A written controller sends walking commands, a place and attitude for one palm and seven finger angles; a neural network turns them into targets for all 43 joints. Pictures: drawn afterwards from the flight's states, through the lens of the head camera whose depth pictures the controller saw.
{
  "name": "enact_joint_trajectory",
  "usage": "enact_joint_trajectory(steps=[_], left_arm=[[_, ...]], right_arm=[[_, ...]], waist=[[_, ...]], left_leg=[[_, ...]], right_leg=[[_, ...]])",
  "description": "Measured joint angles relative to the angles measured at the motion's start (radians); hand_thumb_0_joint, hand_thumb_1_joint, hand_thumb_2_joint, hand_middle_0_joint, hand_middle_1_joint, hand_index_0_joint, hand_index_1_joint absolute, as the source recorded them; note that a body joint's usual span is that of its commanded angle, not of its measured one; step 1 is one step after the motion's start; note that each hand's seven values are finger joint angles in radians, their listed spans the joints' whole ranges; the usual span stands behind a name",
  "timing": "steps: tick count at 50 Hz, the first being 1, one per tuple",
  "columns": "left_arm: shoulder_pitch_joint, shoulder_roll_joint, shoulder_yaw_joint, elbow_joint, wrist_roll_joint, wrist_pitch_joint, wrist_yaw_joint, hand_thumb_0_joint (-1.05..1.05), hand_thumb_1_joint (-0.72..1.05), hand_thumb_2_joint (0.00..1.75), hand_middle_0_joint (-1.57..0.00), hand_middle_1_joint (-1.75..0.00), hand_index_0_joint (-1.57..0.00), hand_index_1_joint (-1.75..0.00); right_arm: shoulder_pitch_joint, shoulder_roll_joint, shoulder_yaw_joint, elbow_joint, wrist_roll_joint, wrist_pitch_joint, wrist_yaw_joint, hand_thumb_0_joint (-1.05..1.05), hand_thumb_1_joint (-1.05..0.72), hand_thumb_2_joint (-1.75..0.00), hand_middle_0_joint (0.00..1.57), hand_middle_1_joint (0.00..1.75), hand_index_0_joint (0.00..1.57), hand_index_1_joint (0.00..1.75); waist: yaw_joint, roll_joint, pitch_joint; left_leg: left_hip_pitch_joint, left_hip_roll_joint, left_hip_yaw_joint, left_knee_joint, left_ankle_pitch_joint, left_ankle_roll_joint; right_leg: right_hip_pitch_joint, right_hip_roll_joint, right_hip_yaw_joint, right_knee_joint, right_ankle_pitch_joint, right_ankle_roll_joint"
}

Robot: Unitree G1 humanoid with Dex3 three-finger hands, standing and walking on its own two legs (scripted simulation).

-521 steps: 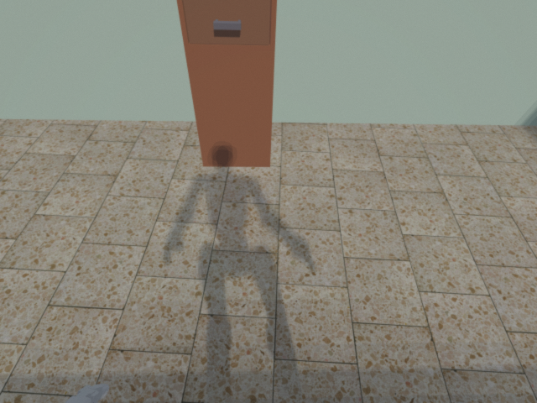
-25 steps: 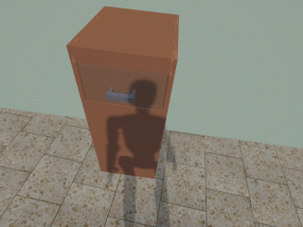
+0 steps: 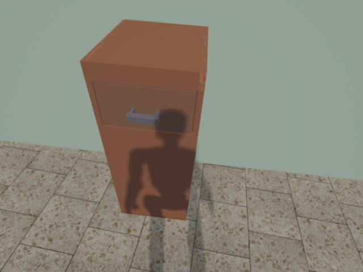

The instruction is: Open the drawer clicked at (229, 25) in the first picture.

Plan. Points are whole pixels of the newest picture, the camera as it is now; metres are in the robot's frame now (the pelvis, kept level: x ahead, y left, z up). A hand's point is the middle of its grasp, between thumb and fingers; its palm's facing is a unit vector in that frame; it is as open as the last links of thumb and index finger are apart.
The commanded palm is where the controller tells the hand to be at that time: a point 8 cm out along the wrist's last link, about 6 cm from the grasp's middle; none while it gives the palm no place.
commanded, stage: come to a stop and stand still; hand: left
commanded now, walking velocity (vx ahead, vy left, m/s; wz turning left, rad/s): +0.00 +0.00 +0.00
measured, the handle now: (144, 115) +0.60 +0.15 +0.02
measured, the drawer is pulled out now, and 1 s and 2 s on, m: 0.00 0.00 0.00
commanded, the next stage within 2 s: look again from close up in 0.22 s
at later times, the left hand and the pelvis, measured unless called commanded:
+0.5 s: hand out of the picture -0.05 +0.16 -0.17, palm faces +0.04 -0.99 -0.15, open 7.4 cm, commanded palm none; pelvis -0.01 +0.00 +0.01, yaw -1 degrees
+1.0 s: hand out of the picture -0.07 +0.16 -0.16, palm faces +0.06 -0.99 -0.14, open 7.4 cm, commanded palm none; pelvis -0.01 +0.01 +0.01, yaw -1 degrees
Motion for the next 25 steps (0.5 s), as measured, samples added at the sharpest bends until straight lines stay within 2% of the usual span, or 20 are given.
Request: enact_joint_trajectory(steps=[4, 10, 18, 25], left_arm=[[-0.035, -0.003, -0.002, -0.033, 0.002, -0.008, -0.008, 0.01, 0.91, 0.9, -0.2, -0.3, -0.2, -0.29], [-0.017, -0.018, -0.007, -0.045, 0.0, -0.024, -0.012, 0.0, 0.91, 0.9, -0.2, -0.3, -0.2, -0.29], [0.051, -0.027, -0.016, 0.022, -0.003, -0.01, -0.007, 0.01, 0.91, 0.9, -0.2, -0.3, -0.2, -0.29], [0.072, -0.056, -0.023, 0.05, 0.0, -0.018, -0.007, 0.01, 0.91, 0.9, -0.2, -0.3, -0.2, -0.29]], right_arm=[[-0.013, -0.003, 0.005, 0.006, -0.002, 0.01, 0.002, 0.0, -0.9, -0.9, 0.2, 0.3, 0.2, 0.3], [-0.039, -0.01, 0.0, 0.02, 0.001, 0.013, 0.008, 0.0, -0.9, -0.9, 0.2, 0.3, 0.2, 0.3], [-0.027, 0.011, 0.006, 0.059, 0.01, 0.006, 0.009, 0.0, -0.91, -0.9, 0.2, 0.3, 0.2, 0.3], [-0.017, 0.023, 0.008, 0.097, 0.012, 0.013, 0.006, 0.0, -0.9, -0.9, 0.2, 0.3, 0.2, 0.3]], waist=[[0.003, -0.002, -0.003], [0.012, 0.012, 0.012], [0.007, -0.015, 0.013], [0.018, -0.017, 0.024]], left_leg=[[0.016, -0.009, 0.015, -0.064, 0.026, 0.004], [0.036, -0.015, 0.016, -0.151, 0.066, -0.009], [0.046, 0.001, 0.011, -0.138, 0.07, -0.011], [0.04, -0.005, 0.008, -0.159, 0.082, -0.01]], right_leg=[[-0.006, -0.008, 0.014, -0.03, 0.022, -0.014], [0.005, -0.011, 0.016, -0.104, 0.077, 0.003], [0.029, 0.005, 0.014, -0.12, 0.077, 0.004], [0.024, 0.001, 0.01, -0.14, 0.091, 0.008]])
